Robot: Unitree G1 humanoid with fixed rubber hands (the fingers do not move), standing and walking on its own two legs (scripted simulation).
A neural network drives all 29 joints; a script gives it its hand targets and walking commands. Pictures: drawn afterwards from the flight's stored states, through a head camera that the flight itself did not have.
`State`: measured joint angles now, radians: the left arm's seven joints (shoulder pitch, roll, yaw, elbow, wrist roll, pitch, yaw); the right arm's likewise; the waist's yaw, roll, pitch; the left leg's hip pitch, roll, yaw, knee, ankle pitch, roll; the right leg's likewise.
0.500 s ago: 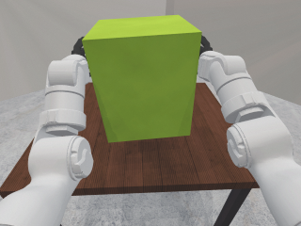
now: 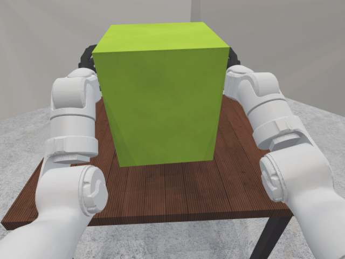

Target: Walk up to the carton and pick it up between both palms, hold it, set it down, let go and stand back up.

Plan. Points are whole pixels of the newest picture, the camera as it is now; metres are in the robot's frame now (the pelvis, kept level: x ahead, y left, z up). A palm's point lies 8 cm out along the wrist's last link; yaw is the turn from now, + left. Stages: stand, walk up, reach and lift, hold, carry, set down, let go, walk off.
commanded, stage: hold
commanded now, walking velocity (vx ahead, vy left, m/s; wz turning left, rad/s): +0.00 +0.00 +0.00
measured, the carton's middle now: (162, 92) +0.39 +0.00 +0.27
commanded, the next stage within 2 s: none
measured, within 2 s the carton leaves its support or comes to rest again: neither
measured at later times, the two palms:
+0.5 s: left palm (89, 75) +0.38 +0.15 +0.32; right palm (232, 68) +0.38 -0.15 +0.33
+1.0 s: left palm (89, 79) +0.39 +0.15 +0.31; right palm (230, 74) +0.38 -0.15 +0.32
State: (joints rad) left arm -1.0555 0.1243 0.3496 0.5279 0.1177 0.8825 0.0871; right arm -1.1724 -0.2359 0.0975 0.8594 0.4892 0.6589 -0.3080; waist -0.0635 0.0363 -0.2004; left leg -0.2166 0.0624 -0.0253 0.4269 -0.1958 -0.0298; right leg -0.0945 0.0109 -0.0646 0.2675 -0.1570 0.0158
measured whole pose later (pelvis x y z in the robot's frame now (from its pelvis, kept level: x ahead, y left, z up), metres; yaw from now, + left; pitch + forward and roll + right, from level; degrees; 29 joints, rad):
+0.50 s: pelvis +0.00 +0.00 +0.00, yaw -1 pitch +1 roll -2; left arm -1.14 0.14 0.35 0.66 0.12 0.85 0.09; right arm -1.27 -0.24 0.05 0.99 0.45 0.65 -0.28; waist -0.05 0.02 -0.23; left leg -0.25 0.07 -0.02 0.42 -0.19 -0.03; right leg -0.14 0.01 -0.06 0.28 -0.15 0.01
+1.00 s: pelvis +0.00 +0.00 +0.00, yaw +0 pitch +0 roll -2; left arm -1.08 0.13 0.34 0.56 0.11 0.87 0.09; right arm -1.20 -0.24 0.07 0.88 0.48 0.68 -0.31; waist -0.07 0.02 -0.21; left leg -0.24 0.06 -0.03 0.43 -0.20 -0.03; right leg -0.11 0.01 -0.06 0.27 -0.15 0.01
